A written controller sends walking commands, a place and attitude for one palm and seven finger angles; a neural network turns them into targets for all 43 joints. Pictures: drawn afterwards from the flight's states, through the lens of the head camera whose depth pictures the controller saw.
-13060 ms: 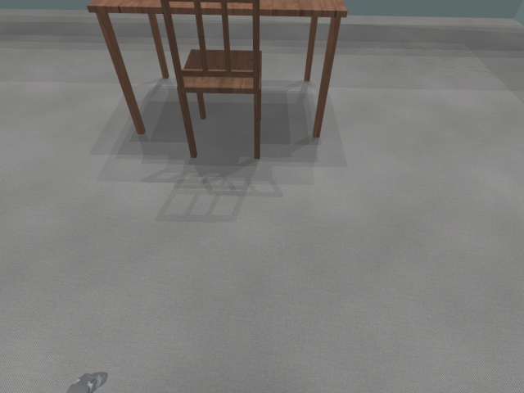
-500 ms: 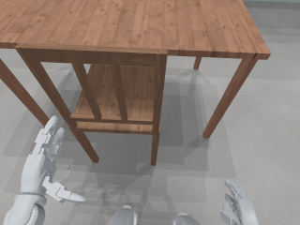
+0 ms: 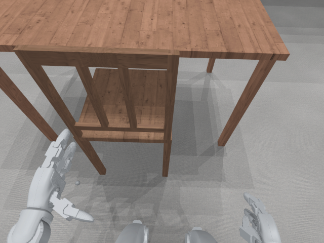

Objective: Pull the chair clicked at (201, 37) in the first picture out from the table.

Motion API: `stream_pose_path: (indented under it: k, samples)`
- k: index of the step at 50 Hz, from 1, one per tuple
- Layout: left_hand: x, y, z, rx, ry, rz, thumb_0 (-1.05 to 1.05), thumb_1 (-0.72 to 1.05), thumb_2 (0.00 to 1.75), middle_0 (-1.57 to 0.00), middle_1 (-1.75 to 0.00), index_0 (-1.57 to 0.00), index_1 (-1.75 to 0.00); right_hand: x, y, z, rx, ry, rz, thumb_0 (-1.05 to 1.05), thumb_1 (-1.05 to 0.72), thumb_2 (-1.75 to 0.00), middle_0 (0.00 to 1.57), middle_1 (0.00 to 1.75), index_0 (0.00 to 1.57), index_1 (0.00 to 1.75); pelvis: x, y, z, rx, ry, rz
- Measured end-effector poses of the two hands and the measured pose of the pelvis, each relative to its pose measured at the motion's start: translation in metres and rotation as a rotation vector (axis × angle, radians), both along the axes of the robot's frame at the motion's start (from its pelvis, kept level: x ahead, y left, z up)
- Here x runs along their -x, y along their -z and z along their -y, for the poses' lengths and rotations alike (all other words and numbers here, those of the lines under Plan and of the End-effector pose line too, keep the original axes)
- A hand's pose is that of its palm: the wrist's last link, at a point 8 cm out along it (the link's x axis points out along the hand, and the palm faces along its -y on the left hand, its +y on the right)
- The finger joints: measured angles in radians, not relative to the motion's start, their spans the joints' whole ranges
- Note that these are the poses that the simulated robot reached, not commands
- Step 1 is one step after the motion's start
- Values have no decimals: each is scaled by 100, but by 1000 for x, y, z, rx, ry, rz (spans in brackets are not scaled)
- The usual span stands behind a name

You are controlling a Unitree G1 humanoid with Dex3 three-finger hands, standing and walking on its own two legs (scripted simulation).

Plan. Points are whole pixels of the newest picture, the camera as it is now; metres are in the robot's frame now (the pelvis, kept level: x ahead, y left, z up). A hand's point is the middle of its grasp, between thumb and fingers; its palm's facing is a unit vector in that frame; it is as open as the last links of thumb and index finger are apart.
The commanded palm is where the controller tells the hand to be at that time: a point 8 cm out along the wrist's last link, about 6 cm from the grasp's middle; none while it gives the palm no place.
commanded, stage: aim the fingers beside a spindle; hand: left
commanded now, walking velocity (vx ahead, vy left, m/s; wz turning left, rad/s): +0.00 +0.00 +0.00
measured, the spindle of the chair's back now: (95, 100) +0.52 +0.24 -0.01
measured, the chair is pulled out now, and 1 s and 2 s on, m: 0.00 0.00 0.00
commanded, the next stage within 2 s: none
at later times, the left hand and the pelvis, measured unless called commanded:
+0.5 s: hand (92, 169) +0.28 +0.18 +0.03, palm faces +0.01 -1.00 -0.03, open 16.9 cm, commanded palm +0.25 +0.23 +0.03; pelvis +0.00 +0.00 -0.01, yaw +0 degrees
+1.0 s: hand (114, 156) +0.32 +0.14 +0.00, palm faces +0.00 -1.00 -0.03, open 16.9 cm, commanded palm +0.30 +0.20 +0.01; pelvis +0.00 -0.01 -0.02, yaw -1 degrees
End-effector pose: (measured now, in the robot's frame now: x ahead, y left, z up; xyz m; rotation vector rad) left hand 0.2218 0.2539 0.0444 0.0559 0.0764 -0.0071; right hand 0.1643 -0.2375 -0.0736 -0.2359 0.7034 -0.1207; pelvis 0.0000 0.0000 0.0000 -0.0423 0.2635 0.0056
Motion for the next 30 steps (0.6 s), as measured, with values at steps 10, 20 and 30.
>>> stream_pose_path:
  k: [10,20,30]
  samples:
    - [1,0,-6,12,-55,54,-1,-50,30,-6,-8,-6,-8,-1,0,-5,8,-28,10,1,-90,-90,21,30,20,30,3,3,0,4,-9,-4]
    - [-24,10,25,38,36,54,-1,-50,30,-6,-8,-6,-8,7,7,-2,18,-12,-12,1,-90,-90,21,30,20,30,6,8,-2,1,1,-20]
    - [-35,17,27,23,-11,48,-1,-49,30,-6,-8,-6,-8,15,19,0,0,-13,-71,1,-90,-90,21,30,20,30,5,13,-1,-3,6,-38]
